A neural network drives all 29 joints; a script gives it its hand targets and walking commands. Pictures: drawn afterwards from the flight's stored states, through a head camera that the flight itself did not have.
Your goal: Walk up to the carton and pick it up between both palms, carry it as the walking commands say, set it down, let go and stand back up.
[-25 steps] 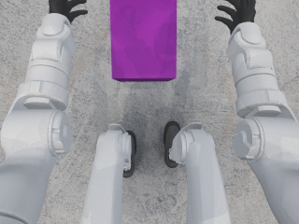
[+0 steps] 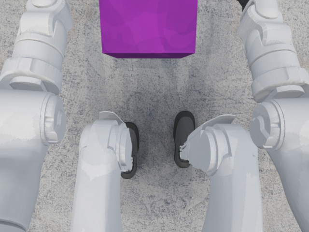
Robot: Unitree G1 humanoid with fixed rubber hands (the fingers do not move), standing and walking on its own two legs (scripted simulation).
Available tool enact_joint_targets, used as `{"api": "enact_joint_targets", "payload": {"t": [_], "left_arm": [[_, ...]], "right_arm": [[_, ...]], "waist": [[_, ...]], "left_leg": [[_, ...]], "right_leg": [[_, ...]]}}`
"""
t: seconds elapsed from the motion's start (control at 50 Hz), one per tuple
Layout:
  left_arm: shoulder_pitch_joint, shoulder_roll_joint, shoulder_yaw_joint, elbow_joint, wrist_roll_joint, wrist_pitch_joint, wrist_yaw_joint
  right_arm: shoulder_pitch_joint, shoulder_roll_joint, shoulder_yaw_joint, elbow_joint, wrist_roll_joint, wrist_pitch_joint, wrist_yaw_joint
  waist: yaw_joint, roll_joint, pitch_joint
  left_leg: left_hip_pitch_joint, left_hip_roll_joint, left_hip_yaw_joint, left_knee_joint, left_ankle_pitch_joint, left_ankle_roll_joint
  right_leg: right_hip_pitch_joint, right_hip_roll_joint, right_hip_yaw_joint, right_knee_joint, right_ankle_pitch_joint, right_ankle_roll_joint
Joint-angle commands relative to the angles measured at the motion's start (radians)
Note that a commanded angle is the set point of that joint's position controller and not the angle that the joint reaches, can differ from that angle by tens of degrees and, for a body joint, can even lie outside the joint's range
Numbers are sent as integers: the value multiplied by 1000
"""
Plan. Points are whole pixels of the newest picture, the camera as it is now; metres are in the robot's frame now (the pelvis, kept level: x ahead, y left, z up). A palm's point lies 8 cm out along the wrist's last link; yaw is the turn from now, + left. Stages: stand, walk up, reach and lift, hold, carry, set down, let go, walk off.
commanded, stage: reach and lift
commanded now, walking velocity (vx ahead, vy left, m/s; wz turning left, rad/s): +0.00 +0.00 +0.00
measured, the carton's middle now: (148, 5) +0.57 +0.03 -0.30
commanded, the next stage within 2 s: none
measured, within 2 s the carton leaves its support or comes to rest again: leaves its support in 1.90 s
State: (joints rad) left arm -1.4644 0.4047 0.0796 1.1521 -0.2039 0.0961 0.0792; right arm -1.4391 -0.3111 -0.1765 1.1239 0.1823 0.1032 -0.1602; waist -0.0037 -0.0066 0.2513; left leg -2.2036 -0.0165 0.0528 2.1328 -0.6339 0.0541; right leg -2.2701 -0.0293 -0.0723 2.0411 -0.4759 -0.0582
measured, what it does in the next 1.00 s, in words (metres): stands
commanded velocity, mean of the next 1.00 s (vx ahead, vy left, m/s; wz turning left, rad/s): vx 0.00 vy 0.00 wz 0.00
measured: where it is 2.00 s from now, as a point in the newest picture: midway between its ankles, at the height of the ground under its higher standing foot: (157, 154)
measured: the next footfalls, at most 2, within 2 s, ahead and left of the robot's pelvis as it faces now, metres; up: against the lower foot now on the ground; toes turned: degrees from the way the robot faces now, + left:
none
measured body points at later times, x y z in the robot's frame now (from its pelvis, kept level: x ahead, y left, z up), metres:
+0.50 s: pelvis +0.00 +0.00 -0.05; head +0.38 +0.02 +0.18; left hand +0.56 +0.19 -0.24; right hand +0.57 -0.17 -0.23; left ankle +0.09 +0.10 -0.36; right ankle +0.13 -0.10 -0.36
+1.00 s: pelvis -0.01 +0.00 -0.04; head +0.37 +0.02 +0.18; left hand +0.57 +0.18 -0.23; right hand +0.57 -0.13 -0.23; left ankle +0.09 +0.10 -0.36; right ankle +0.13 -0.10 -0.36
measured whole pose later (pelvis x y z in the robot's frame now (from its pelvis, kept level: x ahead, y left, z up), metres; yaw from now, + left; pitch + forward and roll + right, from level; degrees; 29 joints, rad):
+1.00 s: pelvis -0.01 +0.00 -0.04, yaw +1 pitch +34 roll -1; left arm -1.61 0.39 -0.05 1.23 -0.27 0.05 0.11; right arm -1.62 -0.30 -0.07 1.28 0.24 0.01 -0.15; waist 0.00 -0.01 0.47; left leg -2.24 -0.02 0.07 2.27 -0.63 0.07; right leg -2.31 -0.05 -0.06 2.18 -0.48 -0.05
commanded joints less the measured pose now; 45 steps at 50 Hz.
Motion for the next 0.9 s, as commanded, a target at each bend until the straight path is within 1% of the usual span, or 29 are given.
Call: {"api": "enact_joint_targets", "payload": {"t": [0.0, 0.16, 0.2, 0.22, 0.24, 0.3, 0.36, 0.46, 0.56, 0.64, 0.76, 0.88], "left_arm": [[-281, 126, -7, -77, -11, -28, 2], [-338, 122, -59, -40, -36, -50, 2], [-366, 131, -67, -70, -44, -52, 6], [-379, 138, -72, -90, -49, -54, 11], [-378, 136, -81, -89, -56, -55, 14], [-374, 131, -93, -98, -61, -55, 20], [-373, 133, -87, -110, -52, -52, 26], [-358, 112, -89, -84, -53, -49, 24], [-355, 86, -92, -49, -52, -47, 17], [-365, 72, -95, -31, -50, -47, 13], [-393, 51, -102, -27, -48, -53, 15], [-429, -1, -132, -32, -67, -56, 6]], "right_arm": [[-276, -119, 12, -70, 16, -32, 1], [-325, -149, 60, -3, 60, -69, 10], [-350, -165, 69, -24, 75, -77, 10], [-356, -166, 79, -38, 89, -80, 8], [-351, -161, 92, -21, 103, -81, 8], [-346, -149, 107, 13, 126, -78, 13], [-352, -159, 102, 21, 128, -79, 14], [-341, -161, 86, 40, 107, -85, 13], [-344, -151, 79, 52, 84, -92, 17], [-355, -138, 82, 56, 73, -95, 18], [-382, -106, 101, 57, 75, -99, 16], [-397, -68, 107, 64, 72, -105, 9]], "waist": [[6, 18, -1158], [0, 24, -1067], [1, 23, -1115], [5, 20, -1161], [12, 20, -1183], [25, 30, -1172], [28, 41, -1149], [2, 50, -1082], [-14, 51, -1018], [-20, 46, -997], [-14, 35, -1008], [-37, 38, -1017]], "left_leg": [[374, -11, -84, -194, 297, -52], [367, 2, -109, -111, 306, -52], [404, 3, -110, -94, 325, -54], [427, 3, -107, -86, 338, -56], [439, 3, -105, -81, 345, -57], [456, 5, -106, -76, 351, -56], [458, 4, -110, -74, 352, -55], [443, -1, -120, -74, 349, -56], [416, -6, -127, -83, 329, -56], [404, -10, -127, -90, 316, -57], [401, -16, -120, -93, 310, -56], [396, -22, -114, -94, 305, -58]], "right_leg": [[809, 62, 95, -14, 326, 48], [750, 47, 111, 75, 338, 46], [770, 47, 109, 93, 358, 48], [803, 47, 108, 102, 376, 49], [819, 48, 108, 111, 387, 49], [788, 48, 106, 126, 384, 48], [757, 49, 104, 131, 374, 47], [701, 50, 101, 129, 356, 44], [660, 48, 97, 117, 326, 41], [656, 48, 94, 109, 311, 40], [681, 55, 94, 103, 309, 41], [709, 62, 93, 96, 322, 41]]}}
